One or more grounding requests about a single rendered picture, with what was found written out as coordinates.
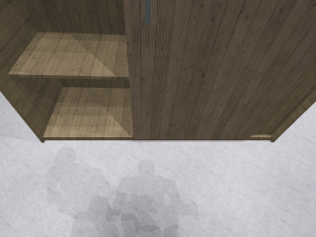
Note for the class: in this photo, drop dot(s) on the wardrobe door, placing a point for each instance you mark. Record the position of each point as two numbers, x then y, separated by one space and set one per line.
294 97
213 69

